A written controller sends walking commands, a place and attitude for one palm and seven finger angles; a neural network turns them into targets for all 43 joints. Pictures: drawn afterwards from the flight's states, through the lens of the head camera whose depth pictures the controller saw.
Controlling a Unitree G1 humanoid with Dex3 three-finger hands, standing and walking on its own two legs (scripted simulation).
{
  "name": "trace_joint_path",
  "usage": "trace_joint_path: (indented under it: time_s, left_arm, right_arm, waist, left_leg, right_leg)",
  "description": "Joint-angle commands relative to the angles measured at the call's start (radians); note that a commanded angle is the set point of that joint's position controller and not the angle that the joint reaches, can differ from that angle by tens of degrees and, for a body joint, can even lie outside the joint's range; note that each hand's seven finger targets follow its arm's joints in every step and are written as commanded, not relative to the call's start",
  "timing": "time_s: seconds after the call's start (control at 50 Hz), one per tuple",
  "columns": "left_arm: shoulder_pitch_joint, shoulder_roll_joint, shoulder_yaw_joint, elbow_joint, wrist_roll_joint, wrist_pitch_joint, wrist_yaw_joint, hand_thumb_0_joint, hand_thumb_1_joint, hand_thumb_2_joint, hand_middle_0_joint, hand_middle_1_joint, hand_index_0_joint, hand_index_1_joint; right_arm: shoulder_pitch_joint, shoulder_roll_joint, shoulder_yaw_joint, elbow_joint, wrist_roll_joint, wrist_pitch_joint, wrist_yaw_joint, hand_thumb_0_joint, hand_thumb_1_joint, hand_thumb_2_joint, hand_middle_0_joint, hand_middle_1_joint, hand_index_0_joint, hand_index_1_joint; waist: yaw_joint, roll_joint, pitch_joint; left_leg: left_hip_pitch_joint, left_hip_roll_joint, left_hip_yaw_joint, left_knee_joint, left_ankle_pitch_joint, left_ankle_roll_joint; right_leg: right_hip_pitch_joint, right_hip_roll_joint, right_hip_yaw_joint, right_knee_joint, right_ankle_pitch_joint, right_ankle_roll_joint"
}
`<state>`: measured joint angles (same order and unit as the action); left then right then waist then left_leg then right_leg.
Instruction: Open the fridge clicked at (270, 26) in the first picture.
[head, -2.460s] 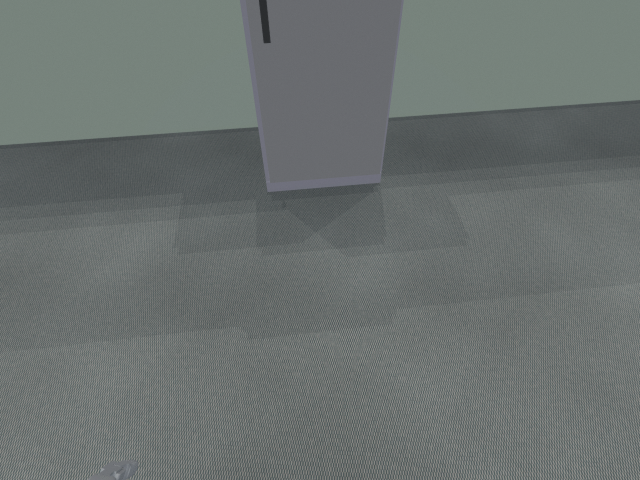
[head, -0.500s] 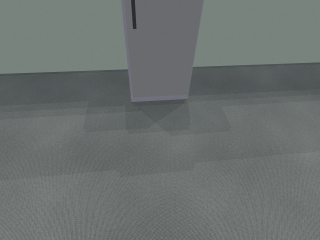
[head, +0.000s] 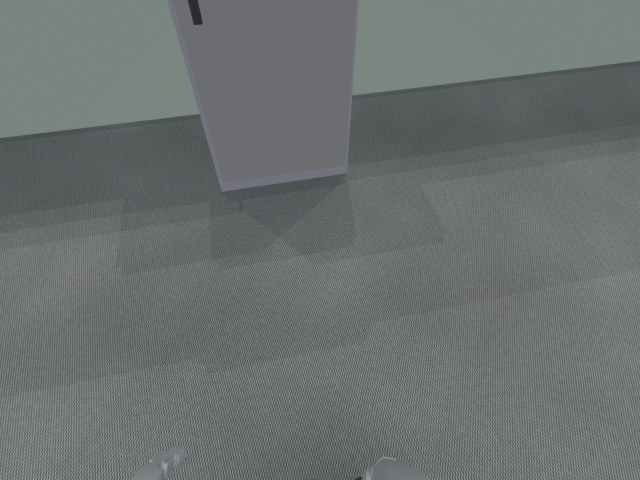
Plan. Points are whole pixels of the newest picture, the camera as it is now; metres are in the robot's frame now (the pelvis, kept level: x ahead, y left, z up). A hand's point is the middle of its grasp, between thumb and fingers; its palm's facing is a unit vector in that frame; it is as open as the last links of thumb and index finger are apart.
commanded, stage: walk to a spot facing it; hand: left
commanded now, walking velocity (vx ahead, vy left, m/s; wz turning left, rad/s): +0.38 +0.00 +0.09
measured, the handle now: out of the picture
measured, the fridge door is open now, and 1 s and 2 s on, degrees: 0 0 0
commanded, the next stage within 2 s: turn to face it in 0.96 s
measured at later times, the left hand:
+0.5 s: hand out of the picture +0.11 +0.20 -0.16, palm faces +0.14 -0.98 -0.11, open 7.3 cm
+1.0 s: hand (243, 246) +0.54 +0.17 -0.14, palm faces -0.04 -0.98 -0.22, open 7.3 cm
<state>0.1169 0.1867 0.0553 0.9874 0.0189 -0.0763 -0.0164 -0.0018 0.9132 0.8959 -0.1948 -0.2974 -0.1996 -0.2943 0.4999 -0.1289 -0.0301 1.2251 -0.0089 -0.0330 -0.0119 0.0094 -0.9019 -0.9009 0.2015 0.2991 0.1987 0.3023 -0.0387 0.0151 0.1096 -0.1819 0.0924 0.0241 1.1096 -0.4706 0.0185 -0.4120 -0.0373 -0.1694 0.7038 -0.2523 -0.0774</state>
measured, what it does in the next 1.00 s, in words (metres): walks ahead: left foot, then right foot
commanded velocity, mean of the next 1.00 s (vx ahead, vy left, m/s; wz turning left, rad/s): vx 0.35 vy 0.00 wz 0.01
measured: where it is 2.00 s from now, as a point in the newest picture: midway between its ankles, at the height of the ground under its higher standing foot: (323, 341)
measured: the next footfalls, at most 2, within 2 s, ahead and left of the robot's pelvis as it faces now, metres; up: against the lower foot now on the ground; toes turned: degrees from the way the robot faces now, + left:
left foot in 0.42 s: +0.30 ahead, +0.14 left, +0.00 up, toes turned +13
right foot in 0.94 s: +0.54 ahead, -0.11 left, +0.00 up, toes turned -11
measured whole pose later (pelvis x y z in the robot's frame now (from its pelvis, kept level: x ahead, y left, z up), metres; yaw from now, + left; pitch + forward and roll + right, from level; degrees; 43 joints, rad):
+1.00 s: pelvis +0.42 -0.01 +0.01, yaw -2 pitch -1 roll +1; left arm 0.12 0.17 0.06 1.00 0.03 -0.07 -0.02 0.00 0.91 0.90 -0.19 -0.30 -0.20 -0.29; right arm 0.45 -0.13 -0.04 1.18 -0.02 -0.03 0.00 0.01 -0.91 -0.90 0.20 0.30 0.20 0.30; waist -0.04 0.03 0.07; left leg -0.17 0.11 0.12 0.98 -0.50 -0.01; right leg -0.41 -0.06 -0.16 0.66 -0.21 -0.06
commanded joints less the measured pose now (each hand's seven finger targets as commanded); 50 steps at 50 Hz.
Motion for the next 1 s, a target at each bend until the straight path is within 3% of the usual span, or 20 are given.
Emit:
trace_joint_path:
  time_s: [0.0,0.06,0.1,0.3,0.34,0.36,0.38,0.4,0.42,0.48,0.54,0.64,0.8,0.84,0.86,0.88,0.9,0.92,0.94,0.98]
  left_arm:
    - [0.179,0.111,0.013,0.039,0.000,0.015,0.027,0.000,0.900,0.900,-0.200,-0.300,-0.200,-0.300]
    - [0.173,0.080,0.003,0.046,0.008,0.005,0.032,0.000,0.900,0.900,-0.200,-0.300,-0.200,-0.300]
    - [0.183,0.065,0.006,0.052,0.009,0.000,0.032,0.000,0.900,0.900,-0.200,-0.300,-0.200,-0.300]
    - [0.330,0.113,0.007,0.098,0.011,-0.007,0.031,0.000,0.900,0.900,-0.200,-0.300,-0.200,-0.300]
    - [0.327,0.121,0.010,0.102,0.010,-0.004,0.030,0.000,0.900,0.900,-0.200,-0.300,-0.200,-0.300]
    - [0.322,0.113,0.011,0.102,0.005,-0.002,0.030,0.000,0.900,0.900,-0.200,-0.300,-0.200,-0.300]
    - [0.326,0.089,0.006,0.095,0.000,-0.003,0.025,0.000,0.900,0.900,-0.200,-0.300,-0.200,-0.300]
    - [0.348,0.032,-0.004,0.069,-0.011,-0.004,0.015,0.000,0.900,0.900,-0.200,-0.300,-0.200,-0.300]
    - [0.262,0.061,-0.007,0.029,-0.003,-0.005,0.016,0.000,0.900,0.900,-0.200,-0.300,-0.200,-0.300]
    - [0.204,0.039,0.007,0.048,0.007,0.013,0.006,0.000,0.900,0.900,-0.200,-0.300,-0.200,-0.300]
    - [0.279,-0.013,0.008,0.080,0.018,0.044,0.000,0.000,0.900,0.900,-0.200,-0.300,-0.200,-0.300]
    - [0.200,-0.009,0.014,0.037,0.017,0.066,-0.007,0.000,0.900,0.900,-0.200,-0.300,-0.200,-0.300]
    - [-0.012,0.004,0.011,-0.036,0.008,0.053,-0.012,0.000,0.900,0.900,-0.200,-0.300,-0.200,-0.300]
    - [0.012,0.015,0.013,-0.031,0.011,0.043,-0.011,0.000,0.900,0.900,-0.200,-0.300,-0.200,-0.300]
    - [0.080,0.028,0.018,-0.010,0.012,0.036,-0.010,0.000,0.900,0.900,-0.200,-0.300,-0.200,-0.300]
    - [0.222,0.059,0.028,0.035,0.016,0.026,-0.006,0.000,0.900,0.900,-0.200,-0.300,-0.200,-0.300]
    - [0.365,0.143,0.048,0.079,0.023,0.010,0.003,0.000,0.900,0.900,-0.200,-0.300,-0.200,-0.300]
    - [0.463,0.263,0.075,0.098,0.013,0.006,0.018,0.000,0.900,0.900,-0.200,-0.300,-0.200,-0.300]
    - [0.441,0.260,0.071,0.094,-0.005,0.014,0.025,0.000,0.900,0.900,-0.200,-0.300,-0.200,-0.300]
    - [0.263,0.176,0.046,0.053,-0.003,0.014,0.027,0.000,0.900,0.900,-0.200,-0.300,-0.200,-0.300]
  right_arm:
    - [-0.069,-0.052,-0.023,-0.116,-0.014,-0.015,0.002,0.000,-0.900,-0.900,0.200,0.300,0.200,0.300]
    - [-0.012,-0.028,-0.025,-0.107,-0.021,0.014,0.009,0.000,-0.900,-0.900,0.200,0.300,0.200,0.300]
    - [-0.056,-0.030,-0.030,-0.136,-0.022,0.022,0.014,0.000,-0.900,-0.900,0.200,0.300,0.200,0.300]
    - [-0.365,-0.055,-0.028,-0.275,-0.012,-0.014,0.046,0.000,-0.900,-0.900,0.200,0.300,0.200,0.300]
    - [-0.310,-0.073,-0.032,-0.260,-0.014,-0.023,0.040,0.000,-0.900,-0.900,0.200,0.300,0.200,0.300]
    - [-0.216,-0.092,-0.037,-0.227,-0.019,-0.030,0.033,0.000,-0.900,-0.900,0.200,0.300,0.200,0.300]
    - [-0.068,-0.156,-0.053,-0.187,-0.025,-0.037,0.023,0.000,-0.900,-0.900,0.200,0.300,0.200,0.300]
    - [0.050,-0.277,-0.082,-0.160,-0.032,-0.041,0.011,0.000,-0.900,-0.900,0.200,0.300,0.200,0.300]
    - [0.096,-0.298,-0.082,-0.147,-0.014,-0.030,0.002,0.000,-0.900,-0.900,0.200,0.300,0.200,0.300]
    - [-0.117,-0.166,-0.046,-0.188,-0.010,-0.041,-0.006,0.000,-0.900,-0.900,0.200,0.300,0.200,0.300]
    - [-0.157,-0.110,-0.036,-0.182,-0.011,-0.058,-0.011,0.000,-0.900,-0.900,0.200,0.300,0.200,0.300]
    - [-0.116,-0.121,-0.036,-0.160,-0.006,-0.066,-0.014,0.000,-0.900,-0.900,0.200,0.300,0.200,0.300]
    - [-0.022,-0.145,-0.043,-0.108,-0.020,-0.053,-0.009,0.000,-0.900,-0.900,0.200,0.300,0.200,0.300]
    - [-0.021,-0.150,-0.043,-0.099,-0.023,-0.048,-0.009,0.000,-0.900,-0.900,0.200,0.300,0.200,0.300]
    - [-0.027,-0.157,-0.042,-0.097,-0.022,-0.045,-0.009,0.000,-0.900,-0.900,0.200,0.300,0.200,0.300]
    - [-0.043,-0.157,-0.042,-0.099,-0.016,-0.044,-0.008,0.000,-0.900,-0.900,0.200,0.300,0.200,0.300]
    - [-0.033,-0.129,-0.038,-0.108,-0.005,-0.045,0.002,0.000,-0.900,-0.900,0.200,0.300,0.200,0.300]
    - [0.008,-0.065,-0.022,-0.143,0.003,-0.046,0.009,0.000,-0.900,-0.900,0.200,0.300,0.200,0.300]
    - [-0.073,-0.102,-0.028,-0.165,0.004,-0.037,0.001,0.000,-0.900,-0.900,0.200,0.300,0.200,0.300]
    - [-0.130,-0.071,-0.035,-0.158,0.001,-0.029,0.003,0.000,-0.900,-0.900,0.200,0.300,0.200,0.300]
  waist:
    - [0.049,-0.075,-0.008]
    - [-0.004,-0.088,-0.012]
    - [-0.008,-0.119,0.008]
    - [0.075,-0.085,0.028]
    - [0.042,-0.060,-0.004]
    - [-0.002,-0.022,-0.055]
    - [-0.062,0.082,-0.149]
    - [-0.083,0.338,-0.239]
    - [-0.101,0.278,-0.221]
    - [-0.017,0.052,-0.047]
    - [0.044,0.062,-0.049]
    - [0.050,0.061,-0.015]
    - [-0.004,0.093,0.040]
    - [0.013,0.092,0.015]
    - [0.049,0.067,-0.025]
    - [0.115,0.031,-0.098]
    - [0.171,-0.123,-0.210]
    - [0.169,-0.379,-0.326]
    - [0.173,-0.257,-0.298]
    - [0.113,-0.151,-0.124]
  left_leg:
    - [-0.349,0.072,-0.034,0.225,0.158,0.017]
    - [-0.318,0.075,-0.004,0.118,0.205,-0.013]
    - [-0.344,0.080,0.012,0.040,0.253,-0.030]
    - [-0.331,0.036,0.091,-0.424,0.255,-0.011]
    - [-0.193,-0.002,0.132,-0.510,0.237,0.001]
    - [-0.027,-0.031,0.145,-0.578,0.262,0.012]
    - [0.217,0.040,0.033,-0.639,0.255,0.052]
    - [0.414,0.310,-0.345,-0.746,0.272,0.154]
    - [0.412,0.380,-0.463,-0.829,0.284,0.207]
    - [0.103,0.304,-0.259,-0.907,0.180,0.152]
    - [-0.012,0.215,-0.074,-0.934,0.236,0.105]
    - [0.046,0.211,-0.008,-0.982,0.299,0.137]
    - [0.140,0.224,0.076,-0.915,0.430,0.124]
    - [0.145,0.225,0.094,-0.835,0.529,0.108]
    - [0.145,0.203,0.122,-0.733,0.637,0.092]
    - [0.099,0.162,0.157,-0.551,0.683,0.062]
    - [-0.094,0.096,0.193,-0.273,0.514,0.024]
    - [-0.352,-0.052,0.179,0.049,-0.058,-0.022]
    - [-0.403,-0.030,0.031,0.184,-0.095,-0.001]
    - [-0.419,0.043,-0.009,0.239,0.066,0.001]
  right_leg:
    - [0.103,-0.327,0.420,-0.517,-0.239,-0.077]
    - [0.036,-0.265,0.249,-0.541,-0.131,-0.054]
    - [0.027,-0.244,0.210,-0.569,-0.118,-0.058]
    - [0.287,-0.267,0.177,-0.499,0.125,-0.077]
    - [0.286,-0.252,0.137,-0.396,0.230,-0.060]
    - [0.242,-0.207,0.089,-0.252,0.322,-0.037]
    - [0.123,-0.141,0.027,-0.007,0.313,0.006]
    - [-0.129,-0.004,-0.039,0.326,-0.121,0.064]
    - [-0.237,0.007,0.071,0.506,-0.313,0.057]
    - [-0.244,-0.104,0.154,0.570,-0.117,0.062]
    - [-0.156,-0.111,0.140,0.496,-0.008,0.085]
    - [-0.246,-0.134,0.137,0.351,0.094,0.110]
    - [-0.158,-0.082,0.053,-0.035,0.075,0.081]
    - [-0.056,-0.047,0.027,-0.093,0.044,0.061]
    - [0.046,-0.016,0.002,-0.139,0.047,0.049]
    - [0.239,0.005,0.002,-0.193,0.089,0.035]
    - [0.498,-0.140,0.178,-0.223,0.084,-0.013]
    - [0.684,-0.419,0.593,-0.346,0.181,-0.112]
    - [0.626,-0.435,0.610,-0.409,0.196,-0.135]
    - [0.345,-0.395,0.475,-0.464,0.013,-0.090]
